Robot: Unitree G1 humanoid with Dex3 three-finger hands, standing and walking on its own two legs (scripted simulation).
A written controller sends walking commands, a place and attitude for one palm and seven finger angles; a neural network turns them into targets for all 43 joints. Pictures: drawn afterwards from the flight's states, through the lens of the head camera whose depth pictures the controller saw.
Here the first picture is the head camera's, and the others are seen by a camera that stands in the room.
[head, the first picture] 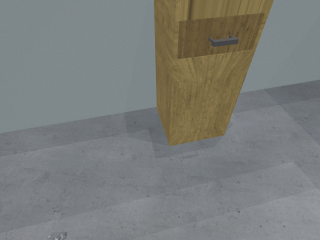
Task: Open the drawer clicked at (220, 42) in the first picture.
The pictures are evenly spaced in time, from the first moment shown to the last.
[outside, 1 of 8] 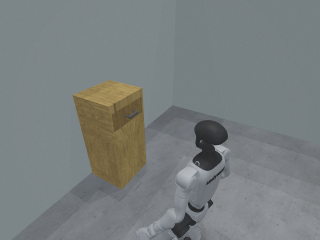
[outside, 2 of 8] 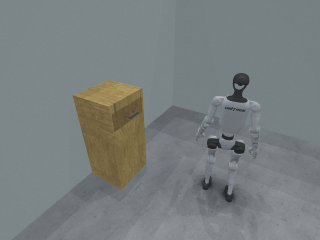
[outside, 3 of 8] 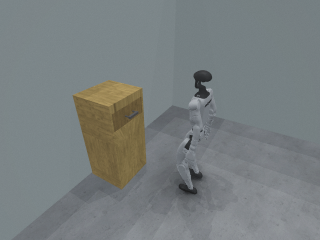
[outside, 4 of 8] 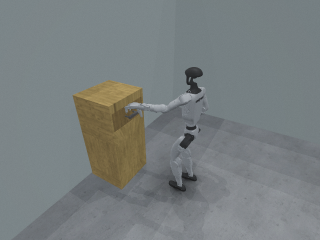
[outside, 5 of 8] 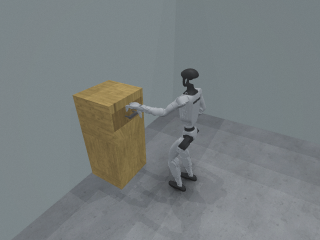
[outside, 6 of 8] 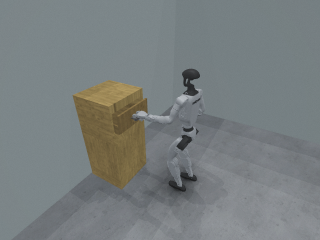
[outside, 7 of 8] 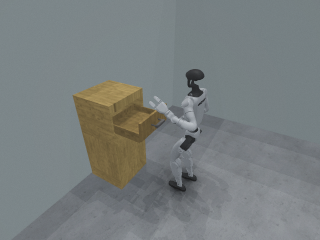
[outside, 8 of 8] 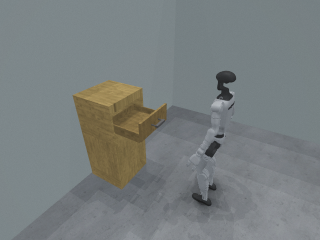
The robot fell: no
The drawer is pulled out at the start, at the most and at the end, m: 0.00 0.30 0.29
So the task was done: yes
